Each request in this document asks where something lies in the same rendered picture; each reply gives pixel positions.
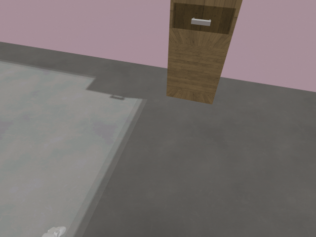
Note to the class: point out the cabinet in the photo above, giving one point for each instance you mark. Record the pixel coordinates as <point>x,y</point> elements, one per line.
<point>196,58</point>

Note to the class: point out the handle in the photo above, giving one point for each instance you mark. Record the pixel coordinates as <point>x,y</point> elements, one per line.
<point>200,22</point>

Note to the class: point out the drawer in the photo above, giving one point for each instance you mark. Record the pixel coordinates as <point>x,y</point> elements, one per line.
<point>221,17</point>

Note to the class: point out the left robot hand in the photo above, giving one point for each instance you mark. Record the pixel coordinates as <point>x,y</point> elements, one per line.
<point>55,232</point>

